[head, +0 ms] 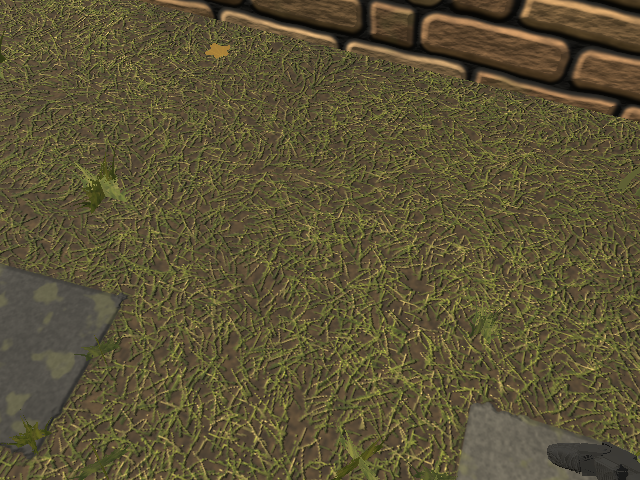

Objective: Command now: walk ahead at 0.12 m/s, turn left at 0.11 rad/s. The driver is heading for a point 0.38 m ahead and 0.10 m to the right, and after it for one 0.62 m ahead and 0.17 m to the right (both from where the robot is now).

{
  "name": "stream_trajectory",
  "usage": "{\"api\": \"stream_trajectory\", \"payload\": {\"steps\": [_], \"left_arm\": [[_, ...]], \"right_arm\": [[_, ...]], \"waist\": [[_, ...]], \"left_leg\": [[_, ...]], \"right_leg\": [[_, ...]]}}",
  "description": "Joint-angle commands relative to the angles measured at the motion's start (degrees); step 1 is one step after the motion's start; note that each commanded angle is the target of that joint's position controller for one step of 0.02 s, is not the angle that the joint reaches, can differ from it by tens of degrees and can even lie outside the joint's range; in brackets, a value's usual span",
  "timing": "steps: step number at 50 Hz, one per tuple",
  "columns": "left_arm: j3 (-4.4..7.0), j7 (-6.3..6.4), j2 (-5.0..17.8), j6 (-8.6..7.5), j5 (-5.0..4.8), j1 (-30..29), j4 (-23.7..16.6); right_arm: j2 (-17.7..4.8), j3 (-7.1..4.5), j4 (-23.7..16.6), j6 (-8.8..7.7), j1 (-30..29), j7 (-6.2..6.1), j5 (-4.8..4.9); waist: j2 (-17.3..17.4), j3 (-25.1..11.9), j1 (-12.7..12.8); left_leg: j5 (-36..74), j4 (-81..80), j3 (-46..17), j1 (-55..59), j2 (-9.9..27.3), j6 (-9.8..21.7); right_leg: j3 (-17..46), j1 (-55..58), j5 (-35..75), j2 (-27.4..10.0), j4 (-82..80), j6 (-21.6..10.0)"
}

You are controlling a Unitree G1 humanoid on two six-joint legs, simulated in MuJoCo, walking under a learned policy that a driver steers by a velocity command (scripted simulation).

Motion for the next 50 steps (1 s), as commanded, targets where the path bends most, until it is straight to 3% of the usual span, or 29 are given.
{"api": "stream_trajectory", "payload": {"steps": [1, 3, 4, 7, 9, 11, 12, 13, 14, 15, 17, 20, 25, 33, 34, 36, 38, 40, 41, 43, 44, 45, 46, 47, 48, 50], "left_arm": [[0.36, -0.38, 6.27, 0.72, -0.67, 2.99, -3.09], [0.64, 0.8, 6.01, 2.65, -0.02, -0.61, -3.13], [0.68, 1.25, 5.71, 3.56, 0.21, -0.13, -2.96], [0.12, 1.91, 3.22, 4.4, 0.44, 1.89, -1.09], [-0.01, 1.79, 2.52, 4.42, 0.62, 1.42, -0.5], [-0.18, 1.43, 2.1, 4.37, 1.65, 0.52, -0.37], [-0.14, 1.4, 3.36, 4.31, 2.39, -0.81, -1.24], [0.44, 1.7, 6.73, 4.31, 2.01, -2.37, -2.24], [0.88, 1.69, 7.36, 4.18, 1.37, -4.34, -1.3], [0.25, 1.56, 4.88, 3.65, 1.53, -5.8, -1.71], [-0.38, 1.52, 3.13, 2.52, 1.61, -6.35, -1.09], [-0.39, 1.53, 3.37, 1.56, 0.88, -4.18, 0.36], [-0.56, 1.68, 3.13, 1.78, 0.67, -3.18, 2.15], [-0.71, 1.58, 2.47, 2.22, 0.45, -3.09, 5.08], [-0.71, 1.59, 2.16, 2.35, 0.35, -1.81, 6.05], [-0.02, 1.74, 3.94, 2.73, -0.31, -1.53, 6.57], [0.67, 1.95, 6.0, 2.24, -0.88, 0.56, 6.61], [1.66, 2.09, 8.43, 0.99, -1.46, 1.71, 7.27], [1.65, 2.06, 7.88, 0.39, -1.36, 0.72, 7.07], [1.48, 1.57, 6.54, 0.08, -1.64, -3.28, 6.08], [1.17, 1.29, 5.35, 0.08, -1.67, -5.43, 5.21], [0.18, 1.08, 1.97, -0.34, -1.61, -8.2, 3.36], [-0.11, 1.45, 0.61, -1.29, -1.73, -8.79, 0.97], [0.85, 1.48, 3.56, -1.91, -2.89, -8.33, 1.47], [1.05, 0.98, 3.65, -2.21, -3.78, -6.06, 2.48], [1.48, 0.59, 3.01, -2.15, -3.06, -5.81, 3.44]], "right_arm": [[-6.3, -1.68, -0.67, 0.43, 10.0, -0.06, 0.68], [-6.24, -1.45, -0.43, 0.43, 4.14, 0.2, 0.92], [-7.14, -1.76, -0.37, 0.65, 1.56, 0.1, 0.58], [-6.67, -1.91, 0.38, 1.11, -0.81, -0.41, -0.22], [-5.8, -1.64, 1.32, 1.29, -1.29, -0.75, 0.16], [-4.18, -1.05, 2.74, 1.47, -0.37, -0.81, 0.6], [-3.14, -0.68, 4.03, 1.43, 1.61, -0.75, 0.4], [-3.75, -0.88, 4.53, 1.4, 3.2, -0.63, 0.02], [-3.48, -1.04, 4.6, 1.5, 3.54, -0.91, 0.25], [-4.55, -1.27, 4.96, 1.51, 2.18, -1.29, 0.25], [-4.29, -1.53, 5.97, 1.72, 2.92, -1.83, 0.49], [-4.03, -1.68, 7.68, 1.56, 4.12, -1.88, 0.47], [-4.05, -1.92, 10.64, 1.58, 4.82, -1.98, 1.01], [-4.63, -2.11, 15.52, 2.45, 5.36, -2.84, 1.32], [-4.15, -2.01, 16.61, 2.59, 6.29, -2.89, 1.38], [-4.54, -2.31, 17.65, 2.74, 6.32, -2.91, 1.94], [-4.06, -2.23, 16.87, 1.44, 3.65, -2.61, 2.26], [-2.64, -1.86, 15.79, -0.73, 0.97, -1.75, 2.84], [-2.71, -1.93, 15.99, -1.65, 1.36, -1.27, 3.04], [-2.83, -2.34, 18.97, -2.68, 7.84, -0.55, 3.44], [-4.5, -3.25, 21.73, -2.81, 13.94, -0.62, 3.16], [-9.36, -4.82, 23.62, -3.07, 21.29, -0.98, 2.8], [-14.64, -5.96, 24.82, -3.54, 27.81, -0.36, 2.44], [-8.99, -4.01, 24.15, -4.36, 24.74, -0.36, 1.28], [-5.58, -2.94, 22.88, -4.85, 20.75, -0.49, 1.27], [-3.98, -2.12, 21.76, -4.97, 16.27, -0.36, 1.68]], "waist": [[8.59, -18.4, -5.64], [5.06, -11.33, -3.94], [6.39, -9.87, -2.32], [8.11, -9.65, -1.36], [7.7, -9.69, -1.25], [6.43, -8.2, -0.91], [4.54, -5.97, -1.68], [-0.13, -2.77, -3.75], [-6.59, -0.74, -4.97], [-6.6, 0.57, -4.34], [-6.57, 0.14, -4.72], [-3.31, -2.02, -3.93], [-0.8, -3.7, -3.39], [0.12, -3.22, -3.61], [-0.25, -4.31, -3.53], [-3.26, -0.88, -3.47], [-7.31, 4.53, -2.03], [-10.55, 8.89, -1.69], [-10.31, 9.22, -2.57], [-9.01, 6.78, -6.61], [-6.34, 4.53, -9.08], [4.69, 2.02, -11.82], [17.57, -2.14, -13.36], [9.98, -0.76, -11.24], [7.01, 1.53, -8.73], [4.61, 2.85, -6.63]], "left_leg": [[33.77, -4.62, -22.12, 32.16, 19.28, 16.16], [21.78, -8.1, -17.93, 21.73, 16.02, 12.45], [17.29, -9.94, -15.76, 15.63, 14.55, 11.39], [10.08, -11.96, -10.87, 8.22, 11.41, 10.67], [1.78, -11.85, -9.74, 6.65, 10.57, 9.71], [-12.96, -11.65, -8.54, 3.58, 8.11, 6.11], [-20.11, -11.2, -7.98, 1.68, 6.32, 3.04], [-22.62, -9.28, -6.16, 1.66, 3.61, 0.67], [-17.31, -7.37, -2.51, 6.97, 0.99, -1.05], [-13.17, -4.89, -2.26, 10.94, 0.97, -1.44], [-8.26, -3.56, -2.5, 13.33, 1.5, -0.53], [-2.11, -3.1, -2.69, 13.75, 1.86, 0.01], [4.99, -2.1, -2.49, 15.54, 2.15, -0.32], [8.07, -2.14, -2.35, 17.52, 2.43, -0.63], [2.46, -1.95, -1.28, 17.94, 1.54, -0.61], [-17.36, 1.15, 1.78, 13.48, -1.47, -0.26], [-23.12, 6.56, 3.36, 3.92, -2.23, -0.01], [-18.03, 12.11, 2.62, -1.66, 0.3, 1.06], [-17.93, 11.14, 1.92, -1.76, 1.44, 1.93], [-15.64, 0.3, 3.27, 10.58, 0.57, 3.25], [-11.32, -2.95, 1.63, 21.73, 0.19, 3.19], [-17.07, -10.48, -12.92, 31.08, 8.6, 6.52], [-19.08, -19.03, -35.3, 38.45, 20.86, 13.87], [-16.95, -18.66, -36.91, 36.87, 23.39, 14.76], [-13.85, -18.0, -29.17, 35.39, 21.62, 12.24], [-5.55, -19.23, -16.58, 33.27, 17.69, 7.42]], "right_leg": [[6.31, -18.94, -11.45, -2.19, 20.99, 1.92], [5.92, -18.67, -6.93, -3.79, 17.21, 2.74], [5.65, -14.34, -4.1, -4.04, 13.82, 3.27], [3.23, -4.97, 4.12, -2.28, 5.11, 3.29], [2.51, -0.71, 11.89, -1.78, -1.85, 2.35], [1.84, 4.34, 19.13, -1.09, -9.98, 0.64], [4.69, 4.78, 20.78, -3.48, -12.96, -0.78], [6.92, 1.0, 16.67, -6.31, -14.79, -2.6], [7.05, -8.01, 2.88, -5.48, -16.92, -4.06], [7.06, -11.98, -0.6, -4.55, -19.06, -3.53], [6.34, -11.96, 3.94, -3.97, -19.16, -1.88], [5.37, -7.6, 11.53, -3.31, -16.49, -1.46], [4.42, -4.71, 18.46, -2.47, -14.91, -1.8], [3.53, -3.33, 22.47, -1.57, -15.39, -1.96], [3.12, -2.7, 16.91, -1.13, -16.18, -2.25], [5.65, -4.86, -1.54, -2.01, -18.57, -5.11], [15.17, -4.22, -15.57, -8.37, -24.45, -9.51], [25.98, -3.29, -16.29, -16.72, -29.14, -14.16], [25.89, -2.66, -11.74, -17.41, -28.54, -14.37], [18.36, -6.32, -3.71, -13.3, -24.16, -11.23], [13.91, -12.12, 2.92, -9.2, -18.82, -9.02], [4.83, -20.9, 10.05, -1.67, -1.89, -4.77], [2.3, -30.29, 0.04, 4.33, 16.32, -2.33], [10.37, -34.6, -3.66, 2.68, 26.96, -3.5], [12.59, -36.2, 1.43, 0.41, 29.58, -5.3], [12.26, -35.99, 11.46, -2.57, 25.78, -6.67]]}}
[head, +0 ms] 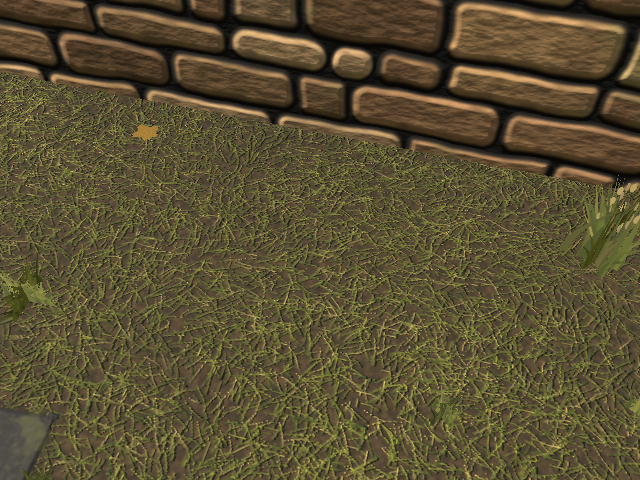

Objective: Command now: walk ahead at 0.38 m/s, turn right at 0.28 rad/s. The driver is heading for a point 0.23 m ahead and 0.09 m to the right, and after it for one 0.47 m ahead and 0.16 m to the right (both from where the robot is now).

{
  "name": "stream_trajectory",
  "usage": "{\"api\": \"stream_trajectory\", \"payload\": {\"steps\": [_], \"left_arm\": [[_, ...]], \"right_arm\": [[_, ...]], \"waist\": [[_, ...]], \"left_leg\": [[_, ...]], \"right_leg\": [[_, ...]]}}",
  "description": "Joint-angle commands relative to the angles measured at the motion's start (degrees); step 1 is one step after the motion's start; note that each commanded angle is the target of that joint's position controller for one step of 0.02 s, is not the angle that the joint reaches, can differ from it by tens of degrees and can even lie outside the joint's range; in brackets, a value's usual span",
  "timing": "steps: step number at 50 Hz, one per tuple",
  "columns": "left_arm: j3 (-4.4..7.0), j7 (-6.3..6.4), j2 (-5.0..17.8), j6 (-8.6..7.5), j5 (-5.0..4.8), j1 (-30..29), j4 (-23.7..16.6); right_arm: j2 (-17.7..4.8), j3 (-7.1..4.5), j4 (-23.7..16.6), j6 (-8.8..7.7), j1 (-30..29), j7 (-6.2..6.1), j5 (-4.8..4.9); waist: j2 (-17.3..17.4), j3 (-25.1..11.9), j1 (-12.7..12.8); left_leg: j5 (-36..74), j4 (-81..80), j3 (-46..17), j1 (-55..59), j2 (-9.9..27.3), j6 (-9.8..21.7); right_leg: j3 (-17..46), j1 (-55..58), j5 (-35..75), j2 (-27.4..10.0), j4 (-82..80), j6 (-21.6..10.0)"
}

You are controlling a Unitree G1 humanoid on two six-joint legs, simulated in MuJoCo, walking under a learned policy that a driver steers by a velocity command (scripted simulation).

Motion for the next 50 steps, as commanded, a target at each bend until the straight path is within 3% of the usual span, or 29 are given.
{"api": "stream_trajectory", "payload": {"steps": [1, 3, 7, 11, 13, 16, 17, 18, 19, 20, 21, 22, 23, 24, 26, 29, 32, 36, 39, 40, 41, 42, 43, 44, 45, 46, 47, 49, 50], "left_arm": [[1.48, -0.73, 4.27, -1.37, 0.33, -6.2, -4.76], [1.22, -1.74, 1.79, -0.42, 0.71, -5.91, -4.67], [0.21, -2.24, -0.25, 0.33, 1.15, -13.84, -9.27], [-0.6, -3.48, -0.58, 0.42, 1.53, -20.92, -13.36], [-0.55, -4.28, -0.23, 0.47, 1.42, -22.51, -14.96], [1.11, -5.2, 3.02, 0.73, 1.36, -17.84, -15.56], [2.4, -5.24, 5.34, 0.99, 1.2, -11.38, -14.31], [4.34, -4.64, 8.64, 1.34, 1.15, -2.12, -12.04], [5.96, -3.08, 13.07, 2.23, 1.21, 5.58, -10.54], [5.93, -2.79, 16.29, 1.75, 1.41, 2.42, -12.61], [4.55, -2.76, 11.48, 1.24, 2.1, 3.45, -12.11], [3.83, -2.66, 8.68, 0.29, 2.54, 0.67, -12.12], [3.26, -3.03, 6.99, -0.58, 2.38, -4.06, -13.03], [2.73, -3.07, 5.34, -1.04, 2.5, -7.61, -13.98], [2.39, -2.71, 5.32, -1.19, 2.91, -9.73, -14.97], [2.59, -1.65, 7.38, -1.32, 3.28, -7.04, -13.95], [2.53, -0.63, 7.54, -0.25, 2.81, -4.08, -12.81], [2.09, 0.35, 7.38, 0.89, 2.58, -0.46, -10.93], [1.7, 0.58, 6.62, 1.37, 3.09, -0.76, -10.18], [1.56, 0.63, 6.34, 1.51, 3.09, -1.14, -10.03], [1.29, 0.64, 5.87, 1.59, 3.02, -1.81, -10.05], [0.88, 0.53, 4.93, 1.29, 3.75, -0.66, -10.66], [0.25, 0.33, 2.79, 0.84, 3.69, 8.18, -9.12], [0.07, 0.1, 4.13, 1.28, 3.11, 8.71, -7.85], [1.0, -0.08, 7.83, 2.16, 2.25, 5.03, -8.93], [1.24, 0.36, 7.45, 3.48, 1.94, 1.4, -9.49], [1.32, 0.75, 6.66, 4.9, 2.19, 0.17, -9.4], [1.01, 1.46, 4.38, 6.58, 2.61, 0.96, -8.58], [0.69, 1.6, 3.1, 6.55, 2.86, 1.96, -7.6]], "right_arm": [[-3.63, 0.23, -1.07, -0.7, 2.65, -0.02, -0.39], [-3.82, 0.42, -0.4, -0.38, 4.74, -0.44, -1.09], [-7.1, 0.17, -0.81, -0.01, 3.81, -1.63, -1.49], [-8.28, 0.02, -0.33, 0.33, 6.51, -2.23, -0.68], [-8.72, -0.15, -0.12, 0.82, 7.27, -2.18, -0.19], [-11.3, -0.92, -1.6, 1.92, 5.07, -2.65, -0.14], [-12.17, -1.2, -2.34, 2.49, 4.02, -2.86, -0.35], [-12.36, -1.16, -3.27, 2.69, 2.71, -2.92, -0.23], [-10.44, -0.45, -4.74, 2.1, 3.45, -2.65, -1.05], [-2.32, 1.85, -7.75, -0.07, 7.77, -1.24, -0.78], [-7.7, 0.66, -9.54, -2.9, 0.21, -0.21, 1.22], [-9.86, 0.04, -11.56, -3.86, -3.96, -0.1, 2.98], [-9.34, 0.0, -11.34, -4.02, -4.19, -0.69, 2.27], [-9.84, -0.7, -10.59, -3.31, -3.19, -1.3, 1.0], [-9.36, -1.12, -10.78, -1.42, -1.03, -1.47, 0.0], [-7.51, -0.84, -12.83, 0.1, -4.23, -2.08, -1.62], [-5.36, 0.1, -14.54, 0.22, -9.62, -1.89, -1.64], [-6.26, 0.42, -16.37, 0.07, -15.72, -0.48, -0.86], [-8.4, -0.03, -16.6, -0.37, -15.68, 0.14, -1.6], [-9.0, -0.22, -16.06, -0.69, -14.03, 0.19, -1.85], [-9.46, -0.4, -14.94, -1.13, -10.64, 0.08, -2.2], [-11.98, -0.74, -14.53, -1.44, -7.57, -0.29, -3.09], [-13.48, -0.82, -14.29, -0.82, -5.83, -0.52, -3.62], [-7.13, 0.37, -13.44, 0.5, -3.44, -0.53, -2.31], [-5.58, 1.25, -13.25, 1.3, -4.13, -0.19, -0.94], [-6.37, 1.16, -13.38, 2.09, -6.83, -0.15, -0.69], [-6.53, 1.34, -13.83, 2.68, -10.54, -0.11, -0.82], [-7.68, 0.94, -14.41, 3.7, -15.98, -0.29, -1.67], [-7.76, 0.79, -14.3, 4.15, -16.73, -0.41, -1.91]], "waist": [[7.6, 4.33, -1.54], [7.48, 3.09, -1.48], [5.21, 6.43, -2.13], [5.19, 8.35, -3.57], [5.18, 8.54, -2.91], [8.59, 2.76, 2.07], [9.45, -1.27, 5.73], [8.26, -6.04, 10.61], [-0.06, -10.91, 12.33], [-12.17, -18.15, 5.03], [-5.71, -18.18, 8.88], [-3.81, -9.83, 7.34], [3.14, -4.43, 3.61], [3.94, -2.96, 1.27], [2.53, -1.22, -1.44], [1.42, -0.24, -1.49], [-0.68, -1.73, 1.01], [-2.32, -3.49, 4.19], [-2.57, -3.74, 3.26], [-2.62, -4.07, 2.17], [-1.85, -5.12, 0.03], [1.21, -9.48, -0.18], [10.68, -16.75, 2.71], [15.28, -22.08, -0.11], [10.65, -18.42, -0.76], [7.19, -13.38, -0.28], [5.98, -8.17, 0.72], [9.7, -3.49, 3.02], [11.09, -3.09, 3.26]], "left_leg": [[12.76, -16.43, -15.38, 15.07, 15.88, 4.79], [20.84, -16.67, -9.31, 13.73, 14.4, 4.42], [22.65, -20.46, -2.8, 8.58, 14.29, 5.22], [24.8, -21.27, 3.05, 8.01, 14.94, 4.87], [31.5, -18.77, 5.04, 11.32, 16.09, 4.39], [61.5, -6.33, 7.95, 15.23, 17.19, 2.93], [67.15, 2.73, 8.19, 14.11, 17.09, 2.4], [63.39, 15.29, 8.55, 7.78, 15.29, 0.94], [37.05, 34.6, 8.49, -7.03, 11.34, -1.29], [-12.33, 56.31, -0.13, -29.24, -2.13, -4.11], [-11.2, 59.5, -11.27, -35.26, 0.11, -2.0], [-6.18, 56.36, -10.5, -37.84, 3.09, -0.21], [-1.95, 50.18, -10.3, -34.53, 5.86, -0.13], [0.02, 44.89, -10.21, -30.03, 7.79, -0.66], [1.27, 40.17, -9.65, -24.41, 9.16, -2.4], [6.45, 31.24, -6.28, -22.21, 7.67, -5.74], [18.8, 16.69, -4.61, -19.4, 5.09, -5.62], [27.53, 6.39, -5.56, -17.94, 3.08, -4.45], [21.19, 2.6, -6.85, -18.27, 2.82, -2.24], [20.28, 0.45, -6.62, -16.48, 2.47, -1.14], [26.97, -4.38, -6.08, -10.87, 2.44, 0.31], [47.83, -2.63, -10.6, -0.42, 7.53, 2.81], [64.15, 2.37, -20.35, 16.55, 17.76, 12.02], [61.12, 0.27, -27.72, 19.99, 23.48, 17.58], [44.79, -2.74, -29.61, 15.32, 22.86, 16.57], [29.78, -5.23, -28.83, 10.03, 20.86, 13.97], [19.11, -8.33, -26.08, 2.48, 18.93, 11.9], [5.34, -12.85, -20.37, -8.99, 13.84, 8.13], [4.89, -13.42, -17.29, -12.05, 11.76, 7.43]], "right_leg": [[3.95, -23.87, 9.14, -5.21, 2.18, -1.88], [1.35, -22.05, 12.61, -5.19, 0.73, -0.6], [-1.69, -22.56, 19.72, -5.37, -11.2, 1.66], [-7.11, -18.76, 24.42, -4.66, -20.96, 0.61], [-8.51, -17.86, 22.55, -3.9, -23.73, -1.13], [-12.59, -7.91, 16.18, 1.02, -23.46, -4.71], [-13.11, 0.17, 14.55, 3.02, -23.43, -6.26], [-11.46, 14.12, 16.32, 4.38, -26.72, -8.51], [3.91, 30.13, 10.66, -4.44, -29.57, -11.75], [40.96, 45.02, -0.76, -19.88, -40.64, -24.13], [43.63, 43.17, -4.0, -19.46, -47.6, -21.91], [34.01, 35.81, -0.06, -17.46, -47.84, -18.67], [26.26, 25.29, 8.11, -14.45, -48.33, -16.46], [20.32, 18.34, 13.64, -11.8, -48.56, -14.64], [15.06, 9.89, 23.17, -9.66, -49.59, -13.95], [5.95, 2.92, 46.68, -7.41, -48.02, -13.43], [0.67, 2.87, 49.94, -3.53, -45.38, -9.24], [3.73, 9.35, 42.28, -5.8, -43.2, -6.78], [7.75, 15.49, 42.72, -8.79, -37.89, -7.18], [8.67, 16.85, 43.36, -8.83, -35.31, -6.81], [7.97, 16.68, 44.13, -6.86, -31.07, -5.37], [6.52, 13.18, 38.99, -3.28, -24.44, -3.19], [5.2, 1.62, 17.94, 1.32, -13.17, 0.72], [2.74, -2.76, -13.02, 3.38, -4.03, 3.61], [3.6, -5.82, -17.95, 1.72, -0.71, 4.43], [2.69, -7.82, -15.57, 0.15, 1.56, 5.4], [1.63, -7.63, -13.19, -1.24, -0.85, 6.04], [-0.65, -0.72, -8.15, -2.42, -11.27, 6.5], [-2.32, 3.35, -5.58, -1.63, -15.68, 6.45]]}}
